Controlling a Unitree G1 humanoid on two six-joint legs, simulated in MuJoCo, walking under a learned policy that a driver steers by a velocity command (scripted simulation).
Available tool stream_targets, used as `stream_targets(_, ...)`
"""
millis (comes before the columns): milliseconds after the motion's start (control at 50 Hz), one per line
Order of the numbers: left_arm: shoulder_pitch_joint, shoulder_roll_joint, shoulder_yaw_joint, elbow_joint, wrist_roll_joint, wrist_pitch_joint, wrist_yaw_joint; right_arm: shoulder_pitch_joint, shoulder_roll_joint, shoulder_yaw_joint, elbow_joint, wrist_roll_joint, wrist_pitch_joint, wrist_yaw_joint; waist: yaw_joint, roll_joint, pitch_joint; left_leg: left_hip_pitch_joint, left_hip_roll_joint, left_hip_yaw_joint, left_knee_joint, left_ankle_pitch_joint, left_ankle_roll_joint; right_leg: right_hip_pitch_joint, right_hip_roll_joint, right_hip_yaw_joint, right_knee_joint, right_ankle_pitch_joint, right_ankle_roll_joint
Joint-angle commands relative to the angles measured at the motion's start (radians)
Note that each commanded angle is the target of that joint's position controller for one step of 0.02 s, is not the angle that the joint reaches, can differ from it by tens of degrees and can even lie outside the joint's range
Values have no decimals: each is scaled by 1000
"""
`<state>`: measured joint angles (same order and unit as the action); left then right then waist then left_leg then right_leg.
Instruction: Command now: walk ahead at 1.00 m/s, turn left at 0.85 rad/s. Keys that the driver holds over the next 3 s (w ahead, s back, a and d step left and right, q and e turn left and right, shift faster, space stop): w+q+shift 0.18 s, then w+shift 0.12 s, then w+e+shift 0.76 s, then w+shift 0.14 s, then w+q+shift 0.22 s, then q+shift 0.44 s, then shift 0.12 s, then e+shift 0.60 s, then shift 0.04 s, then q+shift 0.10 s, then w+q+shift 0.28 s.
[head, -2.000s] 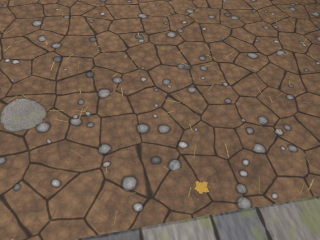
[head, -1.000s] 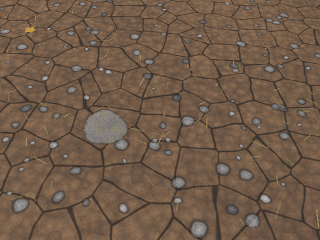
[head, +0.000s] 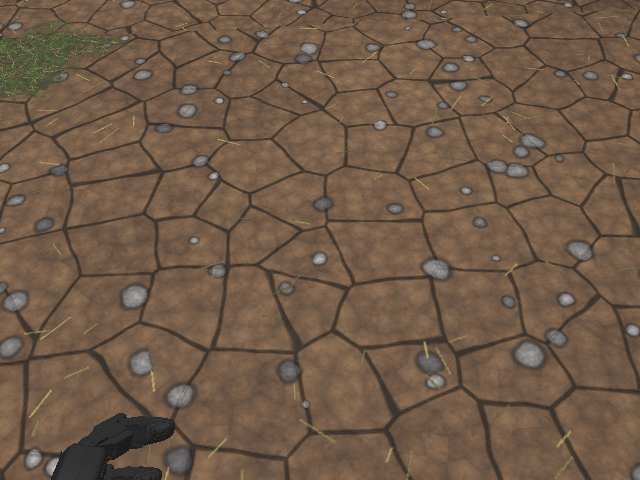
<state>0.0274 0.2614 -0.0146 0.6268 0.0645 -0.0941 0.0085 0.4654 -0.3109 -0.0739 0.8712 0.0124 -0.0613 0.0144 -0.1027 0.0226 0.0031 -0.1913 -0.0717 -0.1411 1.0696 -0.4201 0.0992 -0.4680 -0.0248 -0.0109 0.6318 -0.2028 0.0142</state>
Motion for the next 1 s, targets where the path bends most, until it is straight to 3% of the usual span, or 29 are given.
stream_targets(20, 267, 137, 76, 33, -8, 4, 8, -142, -72, 0, -129, -25, 0, 7, 180, -88, -64, -616, 123, 60, 275, 143, 13, 563, -348, 509, -378, -363, -158)
stream_targets(80, 322, 79, 62, 112, -26, -18, 1, -217, -14, 10, -165, -43, 39, 39, 131, -131, 19, -604, 176, 69, 226, 144, -2, 450, -274, 225, -404, 4, -116)
stream_targets(120, 350, 60, 59, 147, -43, -32, -9, -299, 8, 21, -218, -46, 56, 51, 117, -121, 35, -662, 188, 92, 215, 174, -2, 459, -270, 105, -422, 201, -101)
stream_targets(140, 353, 39, 55, 163, -47, -33, -9, -348, 10, 24, -234, -47, 58, 56, 121, -99, 41, -657, 171, 121, 197, 217, 1, 447, -211, 3, -439, 281, -77)
stream_targets(160, 329, 82, 61, 159, -43, -42, -9, -363, 22, 37, -277, -46, 55, 66, 85, -155, 52, -638, 190, 118, 129, 280, 5, 407, -244, -24, -450, 354, -86)
stream_targets(220, 308, 99, 63, 178, -39, -48, -6, -478, -1, 52, -308, -49, 47, 87, 81, -48, 128, -491, 145, 213, -172, 419, 21, 319, -173, -181, -545, 413, -67)
stream_targets(260, 360, 153, 69, 202, -42, -51, -3, -492, -5, 58, -298, -52, 40, 90, 78, -39, 128, -311, 66, 285, -298, 463, 56, 331, -190, -219, -549, 775, -78)
stream_targets(300, 400, 233, 83, 215, -37, -29, 7, -382, -44, 47, -250, -57, 32, 71, 13, -96, 44, -167, -20, 307, -335, 363, 85, 450, -218, -224, -351, 1173, -84)
stream_targets(340, 359, 274, 85, 212, -37, 2, 19, -38, -120, 10, -139, -68, 28, 41, -167, -114, -128, 243, -35, 220, -462, 300, 133, 369, -228, -208, 122, 1186, -107)
stream_targets(360, 383, 224, 77, 209, -32, 9, 13, 36, -199, -21, -108, -74, 35, 16, -157, -36, -193, 464, 87, 64, -455, 157, 144, 169, -132, -187, 526, 525, -102)
stream_targets(380, 543, 70, 43, 154, -70, 4, -3, -53, -299, -36, -154, -87, 33, 2, 24, 238, -349, 689, 450, -470, -529, 144, 211, -161, 11, -69, 949, -329, -74)
stream_targets(400, 404, 175, 63, 125, -84, -5, 6, -12, -264, -43, -165, -62, 33, -3, -81, 57, -421, 648, 458, -586, -688, 85, 214, -242, 40, 126, 1001, -213, -99)
stream_targets(420, 338, 155, 61, 111, -90, -8, 6, -59, -227, -35, -126, -61, 20, -14, -23, 23, -198, 472, 431, -443, -740, 90, 194, -304, -7, 105, 943, -130, -97)
stream_targets(440, 338, 133, 54, 130, -77, -4, -1, -107, -157, -19, -111, -59, 5, -12, 31, -47, -43, 272, 397, -332, -783, 148, 166, -276, -58, 88, 840, -91, -97)
stream_targets(500, 400, 76, 51, 194, -46, 59, -30, -158, -43, 15, -89, -49, -42, -6, 131, -33, 55, -15, 306, -82, -879, 249, 82, -109, -120, 113, 698, -52, -85)
stream_targets(540, 325, 56, 53, 176, -44, 79, -47, -158, -44, 12, -64, -29, -66, 0, 141, 1, 98, -21, 275, 36, -952, 294, 52, -184, -133, 94, 627, 11, -77)
stream_targets(580, 206, 41, 50, 135, -56, 76, -54, -147, -28, 16, -49, -30, -80, 6, 125, 11, 138, -7, 215, 194, -982, 497, 1, -232, -114, 44, 498, 139, -85)
stream_targets(660, 59, 22, 36, 86, -62, 57, -79, -119, -36, 24, -30, -20, -90, -9, 106, -3, 137, 65, 184, 372, -1006, 782, -48, -157, -60, -101, 186, 362, -127)
stream_targets(720, 75, 53, 39, 89, -52, 57, -87, -90, -100, 18, -22, -21, -82, -41, 136, 42, 76, 245, 227, 414, -885, 1290, -88, -52, 41, -188, 58, 382, -169)
stream_targets(740, 142, 82, 49, 107, -53, 61, -84, -100, -135, 8, -29, -28, -66, -55, 179, 72, 23, 293, 245, 412, -784, 1445, -98, 23, 79, -201, 51, 325, -179)
stream_targets(780, 453, 168, 87, 189, -55, 72, -68, -186, -194, -12, -62, -48, -24, -71, 348, 109, -121, 246, 284, 387, -387, 1592, -89, 333, 133, -170, 86, 160, -220)
stream_targets(800, 658, 215, 117, 247, -54, 75, -50, -248, -205, -18, -80, -56, -7, -66, 445, 68, -178, 109, 268, 369, -30, 1407, -71, 545, 117, -82, 32, 53, -268)
stream_targets(820, 615, 235, 133, 258, -71, 80, -29, -275, -94, 8, -77, -64, -12, -36, 382, -103, -75, -139, 93, 351, 363, 421, -62, 589, 61, 32, 11, -12, -302)
stream_targets(840, 485, 320, 146, 221, -44, 93, -26, -177, 28, 45, -181, -54, -34, -22, 181, -321, -116, -565, -17, 220, 664, -104, -114, 776, -117, 517, -53, 43, -470)
stream_targets(860, 446, 320, 154, 177, -46, 94, -24, -212, -16, 59, -234, -53, -65, -20, 208, -204, -212, -694, 14, 54, 646, -52, -94, 820, -215, 832, -329, -253, -531)
stream_targets(880, 424, 246, 142, 175, -43, 89, -16, -270, -70, 55, -232, -57, -83, -17, 190, -24, -83, -701, 75, 31, 523, 43, -85, 678, -217, 821, -437, -357, -465)
stream_targets(900, 389, 199, 129, 188, -47, 83, -17, -285, -79, 52, -224, -60, -81, -17, 134, 75, 9, -632, 119, 44, 409, 96, -88, 508, -178, 719, -449, -297, -402)
stream_targets(960, 344, 170, 110, 179, -62, 37, -8, -283, -52, 70, -230, -92, -15, -13, 55, 75, 83, -463, 192, 65, 206, 89, -148, 186, -46, 495, -459, -80, -366)
stream_targets(1000, 350, 195, 117, 168, -66, 16, -11, -380, -41, 80, -277, -88, 2, -2, 77, 45, 107, -412, 202, 119, 19, 166, -171, 86, 16, 408, -490, 42, -354)
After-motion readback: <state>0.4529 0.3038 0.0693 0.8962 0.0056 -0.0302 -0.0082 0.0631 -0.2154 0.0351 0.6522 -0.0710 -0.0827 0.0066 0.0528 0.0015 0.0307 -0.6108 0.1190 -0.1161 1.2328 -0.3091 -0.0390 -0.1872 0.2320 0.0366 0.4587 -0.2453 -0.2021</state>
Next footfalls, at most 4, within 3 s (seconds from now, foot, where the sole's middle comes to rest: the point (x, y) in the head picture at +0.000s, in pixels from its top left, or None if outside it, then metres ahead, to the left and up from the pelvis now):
0.36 left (250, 476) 0.50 0.13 -0.76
0.80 right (265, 289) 0.96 0.08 -0.76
1.26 left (238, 164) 1.42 0.14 -0.76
1.64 right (321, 100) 1.69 -0.14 -0.76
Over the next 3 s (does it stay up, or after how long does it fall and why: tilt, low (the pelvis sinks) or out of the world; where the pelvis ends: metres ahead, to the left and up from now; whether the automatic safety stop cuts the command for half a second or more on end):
stays up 1.69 -0.02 0.03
